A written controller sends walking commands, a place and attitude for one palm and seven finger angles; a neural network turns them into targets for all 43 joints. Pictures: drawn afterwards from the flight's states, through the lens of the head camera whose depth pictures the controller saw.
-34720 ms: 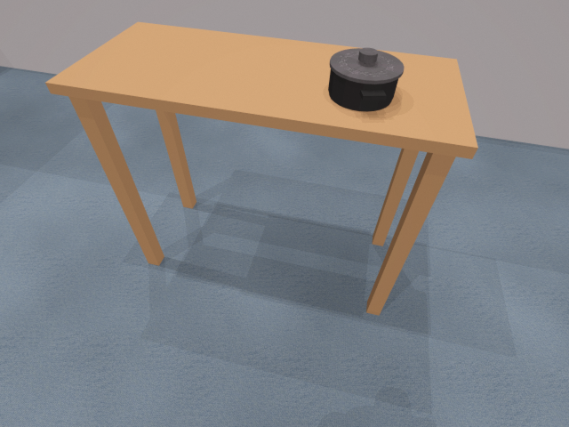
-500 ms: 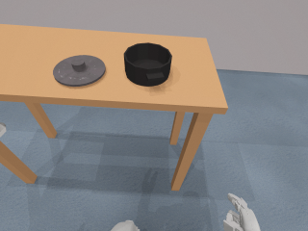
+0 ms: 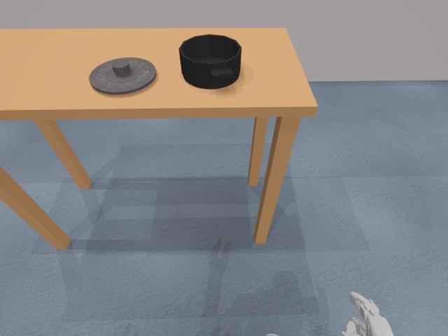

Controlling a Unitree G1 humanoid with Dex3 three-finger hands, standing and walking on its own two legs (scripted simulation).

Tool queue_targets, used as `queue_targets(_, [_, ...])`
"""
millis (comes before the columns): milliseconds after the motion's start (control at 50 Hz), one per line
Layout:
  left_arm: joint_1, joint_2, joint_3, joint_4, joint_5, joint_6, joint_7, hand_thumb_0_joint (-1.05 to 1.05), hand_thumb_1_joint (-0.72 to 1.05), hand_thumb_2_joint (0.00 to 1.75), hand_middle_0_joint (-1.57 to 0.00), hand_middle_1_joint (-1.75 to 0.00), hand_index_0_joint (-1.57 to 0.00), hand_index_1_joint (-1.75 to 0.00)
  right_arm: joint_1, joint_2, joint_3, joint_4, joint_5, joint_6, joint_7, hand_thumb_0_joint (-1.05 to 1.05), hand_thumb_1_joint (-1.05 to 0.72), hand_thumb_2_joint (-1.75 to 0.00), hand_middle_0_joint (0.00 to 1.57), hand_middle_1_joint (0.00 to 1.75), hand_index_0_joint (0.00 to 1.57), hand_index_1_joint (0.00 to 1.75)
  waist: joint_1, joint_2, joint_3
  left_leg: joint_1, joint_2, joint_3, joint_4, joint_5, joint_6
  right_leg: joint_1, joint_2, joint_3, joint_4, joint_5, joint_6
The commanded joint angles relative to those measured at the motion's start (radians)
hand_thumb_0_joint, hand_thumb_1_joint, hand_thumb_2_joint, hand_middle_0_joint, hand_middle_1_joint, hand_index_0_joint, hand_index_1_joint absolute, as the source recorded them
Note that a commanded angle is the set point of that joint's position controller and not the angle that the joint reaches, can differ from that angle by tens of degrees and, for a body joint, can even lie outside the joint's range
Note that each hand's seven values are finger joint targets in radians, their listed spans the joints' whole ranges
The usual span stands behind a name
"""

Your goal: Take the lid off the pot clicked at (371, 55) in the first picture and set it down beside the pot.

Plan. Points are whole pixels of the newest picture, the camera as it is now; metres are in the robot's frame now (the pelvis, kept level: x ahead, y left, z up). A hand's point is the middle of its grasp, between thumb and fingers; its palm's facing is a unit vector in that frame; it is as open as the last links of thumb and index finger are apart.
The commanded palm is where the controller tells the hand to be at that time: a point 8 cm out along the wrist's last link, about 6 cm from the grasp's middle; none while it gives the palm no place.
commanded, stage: stop stepping back and stand still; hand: left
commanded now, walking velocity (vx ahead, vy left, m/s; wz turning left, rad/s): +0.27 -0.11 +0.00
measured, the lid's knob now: (121, 67) +0.72 +0.28 +0.11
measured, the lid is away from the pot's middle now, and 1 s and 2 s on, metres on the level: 0.23 0.23 0.23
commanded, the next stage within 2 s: let the arm hang, fingers relaxed in 1.88 s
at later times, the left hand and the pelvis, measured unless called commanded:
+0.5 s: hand out of the picture +0.08 +0.24 +0.30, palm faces +0.62 -0.74 -0.28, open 7.4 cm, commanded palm +0.00 +0.27 +0.29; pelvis -0.11 -0.02 +0.00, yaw +5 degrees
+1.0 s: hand out of the picture -0.14 +0.17 -0.17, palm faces +0.03 -0.98 -0.21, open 7.1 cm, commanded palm none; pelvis -0.14 -0.03 +0.00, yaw +3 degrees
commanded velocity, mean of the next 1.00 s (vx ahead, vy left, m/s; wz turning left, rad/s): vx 0.17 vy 0.00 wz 0.00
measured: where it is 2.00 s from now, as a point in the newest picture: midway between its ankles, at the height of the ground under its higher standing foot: outside the picture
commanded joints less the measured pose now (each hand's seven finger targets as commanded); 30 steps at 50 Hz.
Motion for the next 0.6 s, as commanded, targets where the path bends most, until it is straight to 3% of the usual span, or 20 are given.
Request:
queue_targets(0, [-0.012, 0.111, 0.068, -0.129, -0.002, -0.04, 0.02, 0.0, 0.9, 0.9, -0.2, -0.3, -0.2, -0.3, -0.095, -0.109, -0.022, -0.185, 0.01, -0.068, -0.021, 0.0, -0.9, -0.9, 0.2, 0.3, 0.2, 0.3, 0.029, 0.107, -0.057, -0.157, 0.055, -0.078, -0.282, -0.51, 0.064, 0.147, 0.011, 0.034, -0.114, -0.327, 0.003])
queue_targets(80, [-0.126, 0.098, 0.021, -0.132, 0.031, -0.039, 0.027, 0.0, 0.9, 0.9, -0.2, -0.3, -0.2, -0.3, -0.097, -0.1, -0.02, -0.155, -0.009, -0.08, -0.023, 0.0, -0.9, -0.9, 0.2, 0.3, 0.2, 0.3, 0.03, 0.13, -0.06, -0.127, 0.049, -0.063, -0.282, -0.465, 0.072, 0.169, 0.04, -0.009, -0.079, -0.219, -0.005])
queue_targets(140, [-0.177, 0.105, 0.003, -0.118, 0.041, -0.014, 0.029, 0.0, 0.9, 0.9, -0.2, -0.3, -0.2, -0.3, -0.107, -0.091, -0.02, -0.144, -0.025, -0.068, -0.019, 0.0, -0.9, -0.9, 0.2, 0.3, 0.2, 0.3, 0.035, 0.088, -0.063, -0.125, 0.001, 0.007, -0.164, -0.512, 0.067, 0.133, 0.017, 0.011, -0.111, -0.36, -0.041])
queue_targets(200, [-0.202, 0.132, 0.007, -0.138, 0.041, -0.001, 0.011, 0.0, 0.9, 0.9, -0.2, -0.3, -0.2, -0.3, -0.076, -0.084, -0.025, -0.116, -0.042, -0.043, 0.0, 0.0, -0.9, -0.9, 0.2, 0.3, 0.2, 0.3, 0.02, -0.104, -0.107, 0.047, -0.102, 0.14, 0.238, -0.263, 0.04, -0.073, -0.118, 0.2, -0.251, -0.565, -0.13])
queue_targets(220, [-0.236, 0.137, 0.0, -0.148, 0.041, 0.001, 0.008, 0.0, 0.9, 0.9, -0.2, -0.3, -0.2, -0.3, -0.077, -0.077, -0.022, -0.096, -0.038, -0.034, 0.007, 0.0, -0.9, -0.9, 0.2, 0.3, 0.2, 0.3, 0.011, -0.204, -0.126, 0.119, -0.111, 0.159, 0.377, -0.2, 0.035, -0.158, -0.198, 0.292, -0.331, -0.606, -0.147])
queue_targets(240, [-0.292, 0.131, -0.015, -0.126, 0.041, 0.009, 0.012, 0.0, 0.9, 0.9, -0.2, -0.3, -0.2, -0.3, -0.087, -0.071, -0.013, -0.08, -0.039, -0.025, 0.01, 0.0, -0.9, -0.9, 0.2, 0.3, 0.2, 0.3, -0.001, -0.23, -0.1, 0.176, -0.071, 0.134, 0.376, -0.212, 0.044, -0.237, -0.243, 0.291, -0.355, -0.625, -0.149])
queue_targets(260, [-0.341, 0.124, -0.024, -0.113, 0.04, 0.017, 0.016, 0.0, 0.9, 0.9, -0.2, -0.3, -0.2, -0.3, -0.086, -0.066, 0.001, -0.07, -0.04, -0.022, 0.011, 0.0, -0.9, -0.9, 0.2, 0.3, 0.2, 0.3, -0.015, -0.172, -0.071, 0.256, -0.03, 0.074, 0.255, -0.252, 0.064, -0.325, -0.219, 0.224, -0.286, -0.61, -0.124])
queue_targets(280, [-0.351, 0.102, -0.04, -0.053, 0.042, 0.026, 0.027, 0.0, 0.9, 0.9, -0.2, -0.3, -0.2, -0.3, -0.107, -0.083, 0.015, -0.084, -0.039, -0.023, 0.0, 0.0, -0.9, -0.9, 0.2, 0.3, 0.2, 0.3, -0.016, -0.024, 0.012, 0.209, 0.019, -0.044, -0.004, -0.428, 0.109, -0.372, -0.117, 0.148, -0.101, -0.625, -0.088])
queue_targets(300, [-0.379, 0.085, -0.045, -0.052, 0.035, 0.027, 0.034, 0.0, 0.9, 0.9, -0.2, -0.3, -0.2, -0.3, -0.127, -0.121, 0.014, -0.105, -0.04, -0.025, -0.007, 0.0, -0.9, -0.9, 0.2, 0.3, 0.2, 0.3, -0.011, 0.306, 0.075, 0.017, 0.154, -0.323, -0.356, -0.774, 0.172, -0.324, 0.08, -0.028, 0.33, -0.487, -0.021])
queue_targets(320, [-0.417, 0.147, 0.016, -0.089, 0.047, 0.018, 0.026, 0.0, 0.9, 0.9, -0.2, -0.3, -0.2, -0.3, -0.14, -0.122, -0.01, -0.148, -0.04, -0.037, 0.003, 0.0, -0.9, -0.9, 0.2, 0.3, 0.2, 0.3, 0.043, 0.406, 0.02, -0.312, 0.255, -0.365, -0.551, -0.64, 0.207, -0.061, 0.163, -0.046, 0.789, -0.327, -0.004])
queue_targets(360, [-0.466, 0.159, -0.004, -0.039, 0.047, -0.001, -0.001, 0.0, 0.9, 0.9, -0.2, -0.3, -0.2, -0.3, -0.13, -0.094, -0.027, -0.121, -0.017, -0.039, 0.044, 0.0, -0.9, -0.9, 0.2, 0.3, 0.2, 0.3, 0.056, 0.289, 0.001, -0.354, 0.23, -0.311, -0.499, -0.661, 0.194, -0.055, 0.097, 0.039, 0.91, -0.239, 0.008])
queue_targets(400, [-0.33, 0.104, -0.025, 0.058, 0.023, 0.003, 0.0, 0.0, 0.9, 0.9, -0.2, -0.3, -0.2, -0.3, -0.194, -0.074, -0.011, -0.11, -0.002, -0.052, 0.041, 0.0, -0.9, -0.9, 0.2, 0.3, 0.2, 0.3, 0.074, 0.275, 0.04, -0.327, 0.187, -0.182, -0.419, -0.601, 0.155, 0.024, 0.041, 0.009, 0.538, -0.287, -0.02])
queue_targets(440, [-0.247, 0.1, -0.028, -0.025, 0.008, 0.019, 0.002, 0.0, 0.9, 0.9, -0.2, -0.3, -0.2, -0.3, -0.186, -0.057, 0.001, -0.131, -0.011, -0.044, 0.024, 0.0, -0.9, -0.9, 0.2, 0.3, 0.2, 0.3, 0.074, 0.264, -0.052, -0.296, 0.149, -0.091, -0.307, -0.52, 0.089, 0.301, 0.065, -0.037, 0.105, -0.398, -0.046])
queue_targets(460, [-0.194, 0.105, -0.029, -0.049, 0.014, 0.032, 0.0, 0.0, 0.9, 0.9, -0.2, -0.3, -0.2, -0.3, -0.175, -0.045, 0.002, -0.149, -0.013, -0.035, 0.02, 0.0, -0.9, -0.9, 0.2, 0.3, 0.2, 0.3, 0.086, 0.135, -0.053, -0.315, 0.066, 0.002, -0.112, -0.456, 0.059, 0.386, 0.07, -0.01, -0.116, -0.372, -0.053])
queue_targets(480, [-0.174, 0.128, -0.02, -0.131, 0.024, 0.027, -0.013, 0.0, 0.9, 0.9, -0.2, -0.3, -0.2, -0.3, -0.163, -0.031, -0.008, -0.166, -0.009, -0.022, 0.026, 0.0, -0.9, -0.9, 0.2, 0.3, 0.2, 0.3, 0.093, -0.194, -0.092, -0.339, -0.058, 0.131, 0.304, -0.302, 0.031, 0.374, -0.099, 0.263, -0.349, -0.443, -0.119])
queue_targets(500, [-0.208, 0.201, 0.029, -0.216, 0.026, 0.011, -0.022, 0.0, 0.9, 0.9, -0.2, -0.3, -0.2, -0.3, -0.167, -0.072, -0.016, -0.159, -0.008, -0.021, 0.027, 0.0, -0.9, -0.9, 0.2, 0.3, 0.2, 0.3, 0.076, -0.328, -0.086, -0.384, -0.104, 0.031, 0.66, -0.207, 0.017, 0.208, -0.311, 0.67, -0.527, -0.491, -0.191])
queue_targets(520, [-0.259, 0.228, 0.078, -0.166, 0.015, -0.014, -0.03, 0.0, 0.9, 0.9, -0.2, -0.3, -0.2, -0.3, -0.165, -0.071, 0.003, -0.113, -0.035, -0.03, 0.024, 0.0, -0.9, -0.9, 0.2, 0.3, 0.2, 0.3, 0.029, -0.087, -0.076, -0.295, -0.06, 0.003, 0.763, -0.124, -0.003, 0.05, -0.285, 0.535, -0.453, -0.251, -0.196])
queue_targets(540, [-0.206, 0.142, 0.022, -0.125, 0.016, -0.004, -0.026, 0.0, 0.9, 0.9, -0.2, -0.3, -0.2, -0.3, -0.136, -0.03, -0.009, -0.116, -0.01, -0.033, 0.027, 0.0, -0.9, -0.9, 0.2, 0.3, 0.2, 0.3, 0.028, -0.16, -0.088, -0.363, -0.035, -0.021, 0.669, -0.11, 0.014, 0.174, -0.269, 0.548, -0.435, -0.481, -0.161])
queue_targets(560, [-0.252, 0.164, 0.031, -0.203, 0.019, -0.012, -0.029, 0.0, 0.9, 0.9, -0.2, -0.3, -0.2, -0.3, -0.126, -0.07, -0.031, -0.131, -0.005, -0.028, 0.032, 0.0, -0.9, -0.9, 0.2, 0.3, 0.2, 0.3, 0.029, -0.156, -0.055, -0.344, -0.026, -0.023, 0.615, -0.077, 0.011, 0.143, -0.25, 0.55, -0.466, -0.552, -0.136])
queue_targets(580, [-0.223, 0.156, 0.043, -0.135, 0.023, -0.019, -0.021, 0.0, 0.9, 0.9, -0.2, -0.3, -0.2, -0.3, -0.144, -0.064, -0.028, -0.12, -0.009, -0.034, 0.02, 0.0, -0.9, -0.9, 0.2, 0.3, 0.2, 0.3, 0.03, -0.071, -0.03, -0.286, -0.014, -0.003, 0.527, -0.079, 0.012, 0.121, -0.255, 0.513, -0.465, -0.516, -0.148])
